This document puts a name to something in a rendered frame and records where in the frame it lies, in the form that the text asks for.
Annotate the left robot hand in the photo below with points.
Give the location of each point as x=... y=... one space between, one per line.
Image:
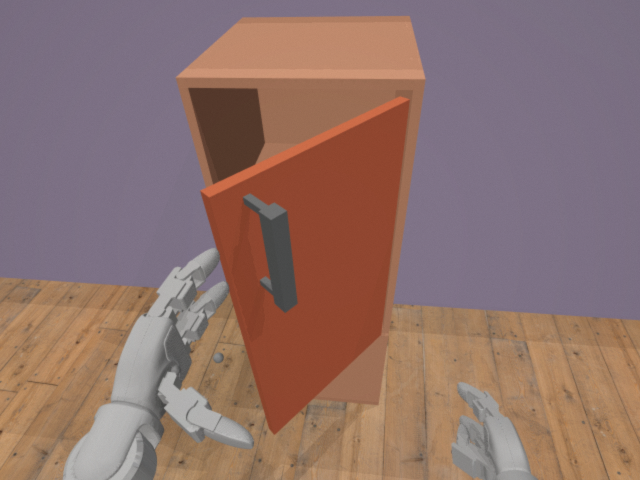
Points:
x=159 y=340

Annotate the robot left forearm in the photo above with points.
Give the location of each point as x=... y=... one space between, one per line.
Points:
x=120 y=445

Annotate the cupboard door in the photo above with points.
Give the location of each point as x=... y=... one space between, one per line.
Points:
x=340 y=189

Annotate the handle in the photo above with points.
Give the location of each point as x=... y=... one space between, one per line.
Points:
x=276 y=236

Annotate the right robot hand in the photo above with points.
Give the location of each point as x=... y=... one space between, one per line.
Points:
x=497 y=448

